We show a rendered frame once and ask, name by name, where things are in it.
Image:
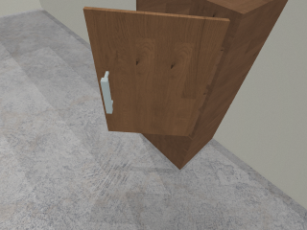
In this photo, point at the handle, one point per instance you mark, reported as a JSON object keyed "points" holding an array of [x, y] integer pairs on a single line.
{"points": [[106, 93]]}

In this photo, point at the cupboard door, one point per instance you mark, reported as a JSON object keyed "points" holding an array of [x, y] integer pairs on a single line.
{"points": [[158, 66]]}

